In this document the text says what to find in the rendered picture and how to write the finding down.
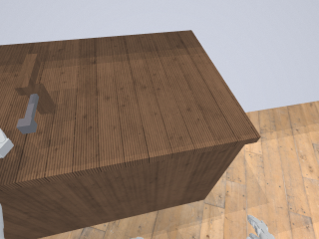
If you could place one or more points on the right robot hand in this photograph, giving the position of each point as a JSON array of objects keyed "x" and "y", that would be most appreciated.
[{"x": 260, "y": 228}]

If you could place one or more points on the tap lever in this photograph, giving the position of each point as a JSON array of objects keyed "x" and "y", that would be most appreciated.
[{"x": 27, "y": 124}]

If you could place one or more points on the left robot hand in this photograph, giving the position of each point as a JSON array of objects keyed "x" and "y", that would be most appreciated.
[{"x": 5, "y": 144}]

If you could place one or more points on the counter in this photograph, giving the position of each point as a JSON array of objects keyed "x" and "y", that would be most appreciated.
[{"x": 126, "y": 125}]

